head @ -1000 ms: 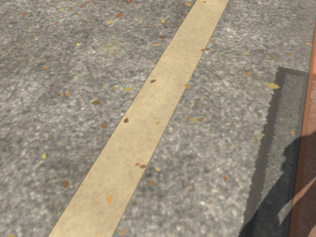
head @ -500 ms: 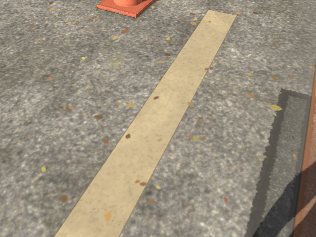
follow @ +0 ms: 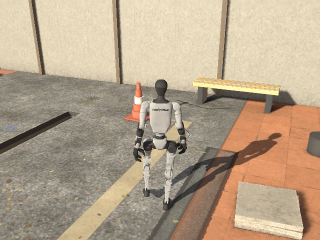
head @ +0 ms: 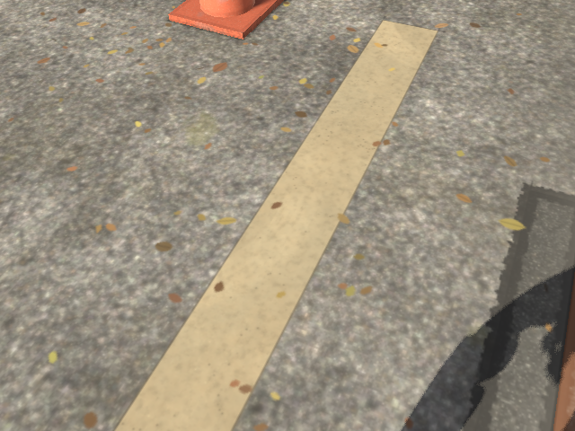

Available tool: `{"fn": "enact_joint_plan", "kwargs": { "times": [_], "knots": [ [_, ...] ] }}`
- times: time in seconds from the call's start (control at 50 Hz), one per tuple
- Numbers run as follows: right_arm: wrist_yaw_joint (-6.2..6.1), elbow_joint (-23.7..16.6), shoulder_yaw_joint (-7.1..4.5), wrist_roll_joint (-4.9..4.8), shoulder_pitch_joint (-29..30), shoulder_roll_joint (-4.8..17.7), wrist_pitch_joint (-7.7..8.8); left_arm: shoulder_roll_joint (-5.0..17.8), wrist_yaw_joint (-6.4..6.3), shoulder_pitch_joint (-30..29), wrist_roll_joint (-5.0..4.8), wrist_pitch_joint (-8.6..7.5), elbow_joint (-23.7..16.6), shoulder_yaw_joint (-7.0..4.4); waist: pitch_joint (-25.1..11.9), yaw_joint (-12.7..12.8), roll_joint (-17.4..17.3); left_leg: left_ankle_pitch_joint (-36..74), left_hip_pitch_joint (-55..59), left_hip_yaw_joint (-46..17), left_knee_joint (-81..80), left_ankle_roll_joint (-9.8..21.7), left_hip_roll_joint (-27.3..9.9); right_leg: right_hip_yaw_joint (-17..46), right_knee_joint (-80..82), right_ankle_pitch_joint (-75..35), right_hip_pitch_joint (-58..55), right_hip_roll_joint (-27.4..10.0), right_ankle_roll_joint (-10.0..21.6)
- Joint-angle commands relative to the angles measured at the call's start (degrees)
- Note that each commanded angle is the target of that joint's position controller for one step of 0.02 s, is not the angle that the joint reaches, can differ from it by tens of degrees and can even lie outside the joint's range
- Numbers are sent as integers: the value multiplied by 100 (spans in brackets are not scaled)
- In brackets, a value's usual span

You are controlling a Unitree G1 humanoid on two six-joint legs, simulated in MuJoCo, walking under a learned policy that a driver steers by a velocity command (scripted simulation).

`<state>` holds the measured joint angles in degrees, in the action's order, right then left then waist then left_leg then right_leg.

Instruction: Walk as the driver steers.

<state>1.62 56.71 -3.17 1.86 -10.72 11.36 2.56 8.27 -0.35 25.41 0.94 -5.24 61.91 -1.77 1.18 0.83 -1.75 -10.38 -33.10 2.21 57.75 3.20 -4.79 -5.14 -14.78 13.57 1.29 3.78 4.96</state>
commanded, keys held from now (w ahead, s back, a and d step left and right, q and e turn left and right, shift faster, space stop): w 0.42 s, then w+e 0.46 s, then e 0.12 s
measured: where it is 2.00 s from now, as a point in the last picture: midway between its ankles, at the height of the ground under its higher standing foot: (335, 343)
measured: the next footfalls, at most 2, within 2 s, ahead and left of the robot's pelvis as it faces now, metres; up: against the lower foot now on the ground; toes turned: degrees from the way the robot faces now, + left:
left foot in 0.24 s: +0.32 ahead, +0.10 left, +0.00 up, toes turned +4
right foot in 0.82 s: +0.61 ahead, -0.07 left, +0.00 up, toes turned -16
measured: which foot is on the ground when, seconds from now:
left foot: up 0.00-0.22, down 0.24-0.84, up 0.86-1.00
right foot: down 0.00-0.26, up 0.28-0.80, down 0.82-1.00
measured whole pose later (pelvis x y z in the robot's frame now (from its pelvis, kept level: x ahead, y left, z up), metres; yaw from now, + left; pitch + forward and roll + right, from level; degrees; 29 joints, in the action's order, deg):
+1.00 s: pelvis +0.55 -0.03 -0.01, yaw -17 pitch +0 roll +0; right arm -0.6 49.9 -3.0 1.7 -11.1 12.5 4.4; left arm 14.3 0.4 14.0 0.3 -2.5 54.1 -4.6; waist 4.7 0.2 -0.7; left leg -19.5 -28.8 -0.5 68.7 -0.1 -4.3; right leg -2.1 -23.5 9.7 13.9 7.9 8.6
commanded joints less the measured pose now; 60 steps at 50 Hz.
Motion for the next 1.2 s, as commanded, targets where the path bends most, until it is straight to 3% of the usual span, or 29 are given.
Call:
{"fn": "enact_joint_plan", "kwargs": {
  "times": [0.02, 0.1, 0.16, 0.2, 0.22, 0.24, 0.26, 0.28, 0.3, 0.32, 0.34, 0.38, 0.44, 0.5, 0.58, 0.68, 0.74, 0.78, 0.8, 0.82, 0.84, 0.86, 0.88, 0.92, 0.96, 0.98, 1.04, 1.12, 1.2],
  "knots": [
    [35, -410, 1, -19, 484, 120, -18, 661, -26, 405, -3, -84, -105, -58, 705, -15, 500, 460, -760, 143, -759, -121, -20, 941, 833, -1928, 125, -1476, 633],
    [49, -719, 54, -75, 1234, 75, 4, 710, -49, 570, -12, -114, -48, -51, 747, 124, 620, 915, -265, 384, -1988, -42, 206, 665, 819, -2572, -12, -1456, 614],
    [18, -837, 18, -75, 1321, 186, 42, 794, -80, 543, 11, -118, -1, -78, 721, 46, 601, 774, 28, 408, -2418, 208, 317, 592, 561, -3369, -458, -1630, 585],
    [-46, -719, -63, -71, 803, 325, 95, 920, -103, 364, 41, -113, -16, -115, 377, -228, 659, 342, 732, 490, -2540, 426, 587, 446, -229, -4977, -734, -1651, 468],
    [-91, -516, -134, -71, 146, 436, 132, 988, -106, 301, 65, -83, -15, -139, 11, -493, 656, 169, 1386, 528, -2671, 536, 766, 379, -1052, -5487, -789, -1592, 401],
    [-141, -198, -217, -30, -800, 561, 181, 1012, -95, 212, 43, -49, -38, -146, -467, -881, 522, 360, 2536, 504, -3043, 653, 784, 233, -2221, -5125, -398, -1400, 299],
    [-197, -12, -347, 121, -1731, 1000, 214, 813, -59, 277, -13, -39, -176, -86, -1121, -1133, 59, -425, 3956, -761, -3145, 917, -365, 71, -3934, -3211, 767, -1116, 218],
    [-152, -18, -446, 174, -1855, 1432, 193, 200, 30, 970, -221, -19, -262, -3, -1706, -696, -1215, -1068, 5212, -3877, -3950, 1770, -1974, 73, -6149, 1403, 2809, 67, 2],
    [-97, -91, -402, -45, -1268, 1216, 131, 755, 21, 426, -89, 2, -305, -138, -1364, -597, -302, -1680, 4683, -4115, -4416, 1580, -1696, 885, -6505, 1229, 3304, -199, 134],
    [-88, -199, -295, -105, -648, 879, 143, 808, 41, -130, -62, -20, -505, -167, -529, -406, -124, -1598, 3815, -3125, -4527, 1372, -1553, 838, -6285, 657, 3494, -491, 163],
    [-68, -210, -204, -89, -402, 567, 196, 734, 52, -362, -41, -47, -548, -157, -152, -279, 175, -878, 3139, -2516, -4724, 1213, -1313, 818, -5947, 314, 3304, -687, 162],
    [-125, -58, -80, -99, -434, 226, 277, 534, 96, -227, 99, 81, -499, -148, 29, 52, 46, 11, 2407, -1626, -4895, 913, -871, 793, -5397, 151, 2755, -909, 60],
    [-174, 108, -77, -108, -873, 397, 392, 429, 167, -337, 122, 254, -551, -147, 116, 155, -8, 746, 2294, -1055, -5033, 901, -745, 652, -5029, 20, 2835, -955, -98],
    [-185, 146, -84, -83, -1175, 521, 419, 525, 209, -1083, 78, 343, -813, -153, 391, 19, -36, 703, 2443, -616, -5289, 761, -691, 669, -4543, -586, 3530, -1023, -186],
    [-206, 164, -24, -96, -1449, 441, 436, 507, 239, -1840, 18, 315, -1085, -119, 517, -147, -84, 1433, 2792, 13, -5282, 500, -555, 532, -3468, -1353, 3783, -878, -207],
    [-305, 300, 2, -80, -1888, 463, 437, 406, 276, -2654, 40, 274, -1416, -30, 622, -391, -140, 2612, 3580, 559, -5022, 414, -712, -51, -2301, -1505, 3657, -693, -30],
    [-384, 313, -28, -60, -1840, 635, 386, 499, 269, -2558, 68, 252, -1484, -77, 443, -229, -261, 4512, 4120, 825, -4308, 357, -866, -347, -1968, -862, 3229, -369, 242],
    [-429, 270, -77, -31, -1681, 810, 319, 660, 227, -1888, 84, 248, -1325, -171, 16, 100, -454, 5965, 4294, 985, -3193, 342, -941, -527, -1935, -262, 2495, 3, 517],
    [-418, 216, -105, -24, -1605, 889, 270, 794, 215, -1291, 97, 229, -1148, -250, -327, 336, -479, 5918, 4178, 1016, -2270, 345, -953, -514, -1732, -142, 1847, 160, 669],
    [-386, 114, -120, -65, -1465, 936, 245, 1009, 187, -506, 165, 197, -924, -367, -710, 736, -319, 5000, 3476, 1105, -972, 249, -865, -193, -1261, -299, 671, 92, 886],
    [-317, -185, -69, -166, -1403, 695, 270, 1589, 111, 105, 233, 206, -884, -557, -1312, 926, 436, 2458, 1808, 1188, 1088, 52, -460, 1688, -1143, 110, -857, -1285, 1426],
    [-209, -538, -68, -212, -1340, 500, 326, 1887, 133, -191, 118, 281, -975, -624, -1666, 491, 1347, -1989, -224, 365, 2766, -164, 845, 4701, -343, -462, -1882, -2453, 2198],
    [-176, -685, -95, -127, -717, 725, 382, 1771, 121, -379, -4, 332, -963, -592, -1113, 492, 426, -1446, -894, -463, 2715, -60, 372, 4038, -181, -414, -1531, -2232, 1972],
    [-203, -718, -81, -169, -622, 659, 442, 1247, 79, -1000, -29, 295, -1055, -449, -73, 35, -189, -828, -514, -383, 1824, -142, 17, 2735, -61, -2603, -24, -1899, 1509],
    [-239, -717, -76, 28, -838, 561, 202, 1076, 35, -1168, -102, 207, -1104, -367, -43, -268, -90, -896, 170, -383, 1238, -350, -77, 1880, -148, -4101, 707, -1426, 1234],
    [-236, -759, -79, 61, -863, 524, 89, 1121, 37, -1092, -112, 156, -1098, -361, -103, -316, -3, -924, 268, -338, 1030, -435, -40, 1731, -209, -4616, 797, -1307, 1183],
    [-217, -971, -59, 38, -589, 504, -77, 1420, 25, -817, -86, 155, -1110, -417, -268, -279, 303, -505, 123, -160, 433, -589, 93, 1451, -400, -5514, 783, -992, 971],
    [-215, -1350, -31, -9, 194, 642, -147, 1432, -30, -479, -99, 311, -1206, -408, -392, 14, 557, 76, -210, -156, -299, -630, 183, 1599, -627, -5400, 435, -838, 557],
    [-232, -1628, 24, -61, 774, 746, -159, 1510, -109, -190, -57, 436, -1294, -435, -358, 270, 622, 232, -500, -308, -931, -561, 295, 2066, -882, -5138, -151, -980, 483]
  ]
}}
Velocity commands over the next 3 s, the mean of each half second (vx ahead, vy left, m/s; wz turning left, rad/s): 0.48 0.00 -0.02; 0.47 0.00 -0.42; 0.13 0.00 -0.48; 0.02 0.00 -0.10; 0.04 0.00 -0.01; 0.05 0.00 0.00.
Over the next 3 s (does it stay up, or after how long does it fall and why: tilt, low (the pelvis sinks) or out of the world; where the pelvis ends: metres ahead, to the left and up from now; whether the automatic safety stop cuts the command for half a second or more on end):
stays up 0.80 -0.08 -0.01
